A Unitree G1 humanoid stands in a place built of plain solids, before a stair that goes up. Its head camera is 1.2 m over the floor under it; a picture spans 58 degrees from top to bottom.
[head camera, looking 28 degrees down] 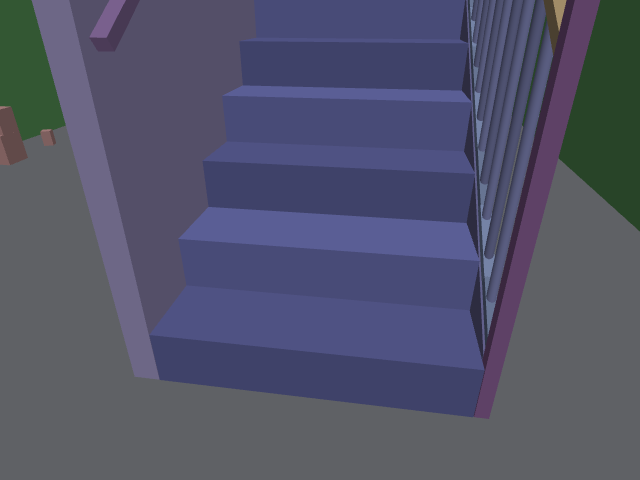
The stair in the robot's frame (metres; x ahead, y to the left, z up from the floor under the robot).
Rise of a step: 0.21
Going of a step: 0.31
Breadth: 1.11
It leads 9 degrees to the right of straight ahead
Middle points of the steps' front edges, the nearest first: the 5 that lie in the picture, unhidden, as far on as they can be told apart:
1.08 0.04 0.21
1.38 -0.01 0.43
1.69 -0.05 0.64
1.99 -0.10 0.85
2.30 -0.15 1.06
